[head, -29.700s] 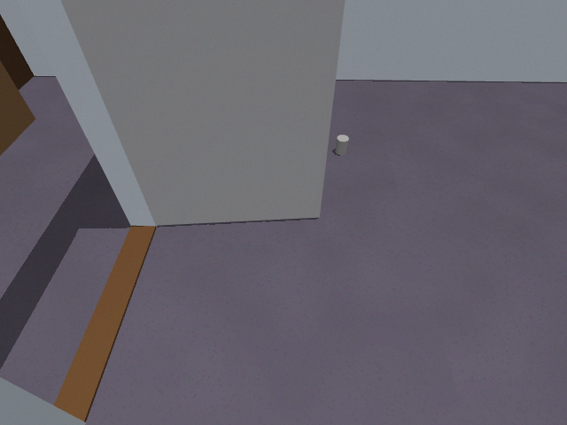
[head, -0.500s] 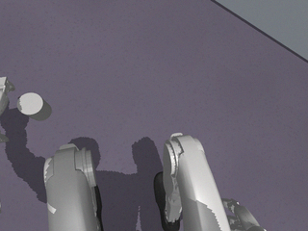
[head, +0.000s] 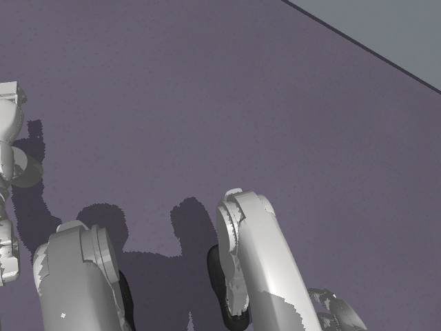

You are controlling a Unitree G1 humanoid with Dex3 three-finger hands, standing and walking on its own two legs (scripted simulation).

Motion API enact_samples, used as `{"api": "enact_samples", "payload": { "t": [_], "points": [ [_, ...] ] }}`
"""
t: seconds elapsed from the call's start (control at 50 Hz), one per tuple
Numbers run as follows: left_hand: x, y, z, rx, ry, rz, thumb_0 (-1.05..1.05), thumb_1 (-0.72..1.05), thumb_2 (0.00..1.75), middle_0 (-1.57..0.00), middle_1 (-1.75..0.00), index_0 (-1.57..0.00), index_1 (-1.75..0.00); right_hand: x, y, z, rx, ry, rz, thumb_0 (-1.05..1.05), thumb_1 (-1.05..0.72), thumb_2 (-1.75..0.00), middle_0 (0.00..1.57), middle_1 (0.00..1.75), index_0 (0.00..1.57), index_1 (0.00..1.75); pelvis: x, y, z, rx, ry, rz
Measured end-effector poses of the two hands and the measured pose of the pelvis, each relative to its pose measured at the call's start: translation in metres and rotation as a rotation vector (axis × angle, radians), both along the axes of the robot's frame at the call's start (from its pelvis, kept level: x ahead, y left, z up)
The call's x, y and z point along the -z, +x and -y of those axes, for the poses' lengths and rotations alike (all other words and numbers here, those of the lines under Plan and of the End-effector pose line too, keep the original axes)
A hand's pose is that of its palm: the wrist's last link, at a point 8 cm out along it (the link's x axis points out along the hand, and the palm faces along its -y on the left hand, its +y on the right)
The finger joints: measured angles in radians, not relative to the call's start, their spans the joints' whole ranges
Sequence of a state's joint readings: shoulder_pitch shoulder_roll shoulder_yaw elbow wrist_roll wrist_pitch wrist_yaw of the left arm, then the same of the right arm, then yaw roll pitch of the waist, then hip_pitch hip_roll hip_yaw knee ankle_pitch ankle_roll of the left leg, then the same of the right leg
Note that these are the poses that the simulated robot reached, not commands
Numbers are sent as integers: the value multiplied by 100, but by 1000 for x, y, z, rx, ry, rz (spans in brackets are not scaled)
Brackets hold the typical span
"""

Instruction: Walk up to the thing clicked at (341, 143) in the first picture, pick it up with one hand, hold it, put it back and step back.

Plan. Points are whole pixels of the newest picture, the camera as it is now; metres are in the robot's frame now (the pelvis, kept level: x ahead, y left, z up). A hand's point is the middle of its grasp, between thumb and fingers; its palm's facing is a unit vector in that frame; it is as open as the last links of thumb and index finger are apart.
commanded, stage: approach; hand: left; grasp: from above
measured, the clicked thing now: (17, 168) +0.45 +0.33 -0.28
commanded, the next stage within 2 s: rest palm in 0.58 s
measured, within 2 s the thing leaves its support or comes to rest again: neither
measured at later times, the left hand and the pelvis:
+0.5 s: hand out of the picture +0.41 +0.35 -0.19, palm faces -0.44 -0.09 -0.89, open 14.0 cm; pelvis +0.00 +0.00 -0.01, yaw +0 degrees
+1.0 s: hand (7, 162) +0.44 +0.31 -0.19, palm faces -0.52 -0.13 -0.85, open 14.0 cm; pelvis +0.00 +0.00 +0.00, yaw -1 degrees
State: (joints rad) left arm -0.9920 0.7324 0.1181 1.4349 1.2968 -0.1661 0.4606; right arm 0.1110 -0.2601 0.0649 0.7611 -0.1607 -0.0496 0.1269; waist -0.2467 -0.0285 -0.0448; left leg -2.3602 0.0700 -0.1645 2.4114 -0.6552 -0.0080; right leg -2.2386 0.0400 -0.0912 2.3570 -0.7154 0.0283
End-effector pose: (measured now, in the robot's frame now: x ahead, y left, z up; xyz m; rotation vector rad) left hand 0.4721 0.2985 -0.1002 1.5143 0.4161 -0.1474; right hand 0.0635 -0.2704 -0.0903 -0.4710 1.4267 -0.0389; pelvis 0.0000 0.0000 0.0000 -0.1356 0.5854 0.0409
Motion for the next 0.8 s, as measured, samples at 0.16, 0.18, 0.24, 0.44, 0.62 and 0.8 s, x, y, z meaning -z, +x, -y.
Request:
{"api": "enact_samples", "payload": {
  "t": [0.16, 0.18, 0.24, 0.44, 0.62, 0.8],
  "points": [
    [-12, 4, -2, -81, 23, -119, 0, -52, 97, -8, -107, -10, -106, -5, -23, -3, 64, 39, -25, 0, -91, -90, 20, 30, 20, 30, -11, -2, 1, 8, 5, 0],
    [-9, 0, -5, -89, 18, -142, 0, -51, 96, -7, -107, -10, -106, -5, -26, -4, 65, 43, -30, 0, -91, -90, 20, 30, 20, 30, -11, -2, 1, 8, 5, 3],
    [1, -16, -15, -100, -9, -195, 0, -51, 95, -7, -108, -10, -106, -6, -30, -5, 53, 48, -51, 0, -91, -90, 20, 30, 20, 30, -11, -4, 2, 8, 5, 12],
    [31, -62, -52, -29, -43, -155, 0, -51, 96, -8, -107, -11, -105, 2, -12, 3, -64, 1, -100, 0, -91, -89, 20, 30, 20, 30, 5, -5, 1, -3, -5, 48],
    [12, -31, -44, -7, 4, -19, 0, -52, 102, -9, -106, -10, -106, 5, 31, 1, -103, -25, 19, 0, -91, -89, 20, 30, 20, 30, 8, -2, -2, -11, -7, 26],
    [-5, 6, -18, -63, 18, -85, 0, -50, 100, -8, -108, -10, -107, -4, 25, -7, -47, 22, 58, 0, -91, -90, 20, 30, 20, 30, -6, 1, -2, 0, -10, -3]
  ]
}}
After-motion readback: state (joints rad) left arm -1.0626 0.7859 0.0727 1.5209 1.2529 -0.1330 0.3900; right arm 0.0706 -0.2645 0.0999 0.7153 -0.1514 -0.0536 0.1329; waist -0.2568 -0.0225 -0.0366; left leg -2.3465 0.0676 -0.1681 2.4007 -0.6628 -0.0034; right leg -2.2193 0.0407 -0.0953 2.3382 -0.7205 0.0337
